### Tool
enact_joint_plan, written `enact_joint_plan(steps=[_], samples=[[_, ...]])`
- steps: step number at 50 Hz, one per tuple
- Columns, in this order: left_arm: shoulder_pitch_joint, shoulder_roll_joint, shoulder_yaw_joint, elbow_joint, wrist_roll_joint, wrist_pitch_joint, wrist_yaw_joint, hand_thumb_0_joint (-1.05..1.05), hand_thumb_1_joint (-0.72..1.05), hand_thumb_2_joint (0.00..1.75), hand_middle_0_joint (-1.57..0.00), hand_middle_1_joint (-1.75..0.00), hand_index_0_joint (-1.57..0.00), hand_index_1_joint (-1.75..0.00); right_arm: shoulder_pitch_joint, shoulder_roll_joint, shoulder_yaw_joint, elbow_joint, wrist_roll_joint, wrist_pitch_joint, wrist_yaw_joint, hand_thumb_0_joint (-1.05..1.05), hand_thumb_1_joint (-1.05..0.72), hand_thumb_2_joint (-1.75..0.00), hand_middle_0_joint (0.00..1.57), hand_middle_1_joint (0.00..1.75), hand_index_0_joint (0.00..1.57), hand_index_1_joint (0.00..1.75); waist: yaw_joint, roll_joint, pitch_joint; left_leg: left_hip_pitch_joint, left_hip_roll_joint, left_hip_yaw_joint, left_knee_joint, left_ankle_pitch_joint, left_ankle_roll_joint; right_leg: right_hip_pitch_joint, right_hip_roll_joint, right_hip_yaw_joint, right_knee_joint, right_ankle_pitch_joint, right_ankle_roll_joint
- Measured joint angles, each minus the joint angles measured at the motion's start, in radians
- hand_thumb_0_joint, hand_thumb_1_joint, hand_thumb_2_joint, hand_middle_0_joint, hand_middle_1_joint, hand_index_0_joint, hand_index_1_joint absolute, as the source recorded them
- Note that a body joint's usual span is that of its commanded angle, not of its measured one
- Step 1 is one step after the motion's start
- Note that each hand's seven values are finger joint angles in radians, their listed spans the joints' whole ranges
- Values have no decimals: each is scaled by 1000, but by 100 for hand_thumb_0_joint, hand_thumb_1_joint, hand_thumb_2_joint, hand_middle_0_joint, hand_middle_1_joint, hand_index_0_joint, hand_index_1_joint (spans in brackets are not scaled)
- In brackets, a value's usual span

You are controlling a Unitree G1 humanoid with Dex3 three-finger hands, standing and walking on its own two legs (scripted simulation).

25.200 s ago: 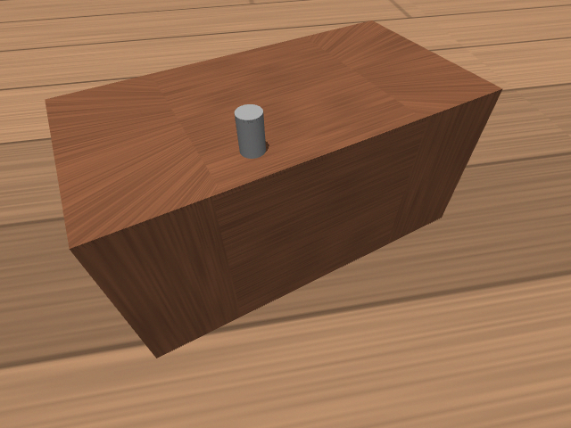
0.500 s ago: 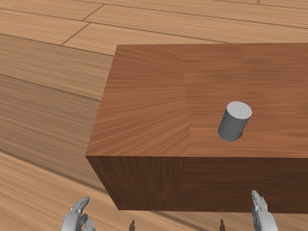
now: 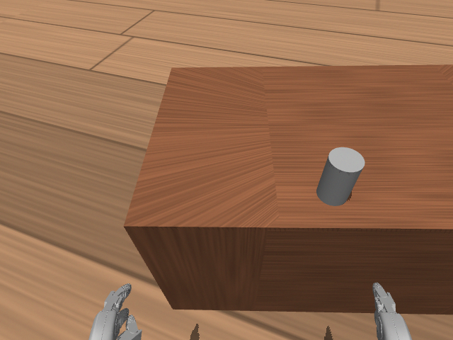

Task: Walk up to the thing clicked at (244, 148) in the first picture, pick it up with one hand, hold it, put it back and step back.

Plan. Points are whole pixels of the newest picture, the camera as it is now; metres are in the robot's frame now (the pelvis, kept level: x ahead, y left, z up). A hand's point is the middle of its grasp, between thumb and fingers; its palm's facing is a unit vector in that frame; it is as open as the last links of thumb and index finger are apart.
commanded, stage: home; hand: right
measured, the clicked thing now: (338, 177) +0.48 -0.21 -0.01
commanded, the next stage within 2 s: stand in 1.40 s
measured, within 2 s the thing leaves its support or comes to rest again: neither
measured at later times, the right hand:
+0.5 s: hand (353, 338) +0.17 -0.18 -0.06, palm faces +0.12 +0.96 -0.27, open 17.3 cm
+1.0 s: hand (354, 335) +0.17 -0.18 -0.06, palm faces +0.12 +0.96 -0.27, open 17.3 cm
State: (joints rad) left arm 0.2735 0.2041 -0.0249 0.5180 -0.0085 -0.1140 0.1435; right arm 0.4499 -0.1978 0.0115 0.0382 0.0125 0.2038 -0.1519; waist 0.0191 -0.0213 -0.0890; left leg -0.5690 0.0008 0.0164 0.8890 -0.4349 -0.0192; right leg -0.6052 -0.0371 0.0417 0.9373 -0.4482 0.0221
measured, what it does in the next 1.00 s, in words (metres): stands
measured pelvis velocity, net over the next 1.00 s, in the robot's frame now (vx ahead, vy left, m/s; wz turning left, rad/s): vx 0.01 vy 0.00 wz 0.00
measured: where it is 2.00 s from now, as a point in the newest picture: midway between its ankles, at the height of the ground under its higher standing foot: outside the picture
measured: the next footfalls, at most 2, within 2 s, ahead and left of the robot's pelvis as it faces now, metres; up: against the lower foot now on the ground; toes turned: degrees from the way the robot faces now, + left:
none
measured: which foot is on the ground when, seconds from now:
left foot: down 0.00-1.00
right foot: down 0.00-1.00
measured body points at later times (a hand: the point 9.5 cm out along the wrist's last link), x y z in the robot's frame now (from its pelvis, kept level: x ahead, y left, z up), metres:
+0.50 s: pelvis +0.00 +0.00 +0.00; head +0.02 -0.01 +0.45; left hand +0.16 +0.24 -0.07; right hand +0.16 -0.23 -0.04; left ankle +0.01 +0.13 -0.69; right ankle +0.02 -0.13 -0.69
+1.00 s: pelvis +0.01 +0.00 +0.00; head +0.02 -0.01 +0.45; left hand +0.17 +0.24 -0.07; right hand +0.17 -0.23 -0.04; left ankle +0.01 +0.13 -0.69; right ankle +0.02 -0.13 -0.69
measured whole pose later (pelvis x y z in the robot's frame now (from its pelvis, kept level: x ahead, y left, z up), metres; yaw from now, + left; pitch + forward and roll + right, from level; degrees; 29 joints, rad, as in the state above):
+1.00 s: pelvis +0.01 +0.00 +0.00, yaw +0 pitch +7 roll +2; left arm 0.28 0.20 -0.03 0.52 0.00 -0.12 0.16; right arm 0.45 -0.20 0.01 0.02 0.01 0.25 -0.15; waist 0.02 -0.02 -0.10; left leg -0.57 0.00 0.02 0.90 -0.45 -0.02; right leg -0.61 -0.04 0.04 0.95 -0.46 0.02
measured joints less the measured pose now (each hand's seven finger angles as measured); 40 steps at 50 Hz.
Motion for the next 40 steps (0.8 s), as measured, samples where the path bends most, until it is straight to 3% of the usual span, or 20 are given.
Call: enact_joint_plan(steps=[40], samples=[[0, -1, -1, 5, 4, -10, 16, 1, 90, 91, -21, -30, -20, -30, 4, 0, 2, -21, 0, 43, 0, -1, 50, -8, 6, 5, 6, 5, 2, 2, -12, 1, 1, 2, 7, -14, -3, -3, 1, 2, 12, -16, -3]])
